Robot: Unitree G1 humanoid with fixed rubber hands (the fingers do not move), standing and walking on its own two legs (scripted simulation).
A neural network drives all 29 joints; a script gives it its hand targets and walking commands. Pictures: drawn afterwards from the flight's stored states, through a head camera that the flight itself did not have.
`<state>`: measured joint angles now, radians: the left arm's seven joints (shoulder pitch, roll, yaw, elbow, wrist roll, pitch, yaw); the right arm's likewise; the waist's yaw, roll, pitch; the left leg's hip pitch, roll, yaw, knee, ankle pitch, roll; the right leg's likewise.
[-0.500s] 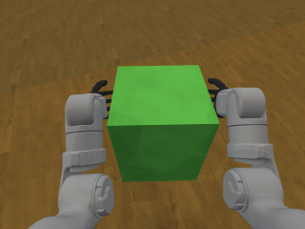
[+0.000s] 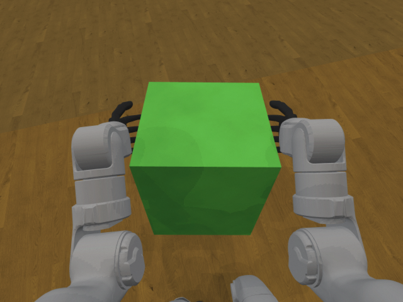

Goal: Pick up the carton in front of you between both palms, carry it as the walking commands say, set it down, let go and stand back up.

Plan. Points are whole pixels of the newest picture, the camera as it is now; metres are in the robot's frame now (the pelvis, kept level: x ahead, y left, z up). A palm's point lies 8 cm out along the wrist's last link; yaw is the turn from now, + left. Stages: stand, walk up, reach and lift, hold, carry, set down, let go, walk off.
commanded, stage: carry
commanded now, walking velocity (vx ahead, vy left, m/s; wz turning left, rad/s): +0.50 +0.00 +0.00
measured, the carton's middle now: (203, 163) +0.37 -0.02 +0.06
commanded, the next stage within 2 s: none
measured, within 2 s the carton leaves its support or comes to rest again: neither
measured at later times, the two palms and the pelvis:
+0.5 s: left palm (136, 29) +0.65 +0.09 +0.21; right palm (263, 14) +0.68 -0.21 +0.20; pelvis +0.29 -0.09 +0.05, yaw +2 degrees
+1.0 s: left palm out of the picture +0.97 +0.04 +0.25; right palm out of the picture +0.94 -0.26 +0.23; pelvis +0.58 -0.09 +0.07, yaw +1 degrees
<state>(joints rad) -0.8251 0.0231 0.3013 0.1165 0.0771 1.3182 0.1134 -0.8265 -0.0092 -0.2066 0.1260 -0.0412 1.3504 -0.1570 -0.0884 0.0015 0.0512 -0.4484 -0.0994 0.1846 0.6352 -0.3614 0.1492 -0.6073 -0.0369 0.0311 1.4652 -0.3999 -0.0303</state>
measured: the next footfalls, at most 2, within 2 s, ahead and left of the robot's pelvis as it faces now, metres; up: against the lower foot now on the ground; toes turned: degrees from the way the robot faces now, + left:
right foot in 0.26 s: +0.38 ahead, -0.17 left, +0.03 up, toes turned -7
left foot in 0.70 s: +0.58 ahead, +0.04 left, +0.06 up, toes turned +8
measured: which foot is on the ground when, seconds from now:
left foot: down 0.00-0.28, up 0.30-0.68, down 0.70-1.00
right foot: up 0.00-0.24, down 0.26-0.72, up 0.74-1.00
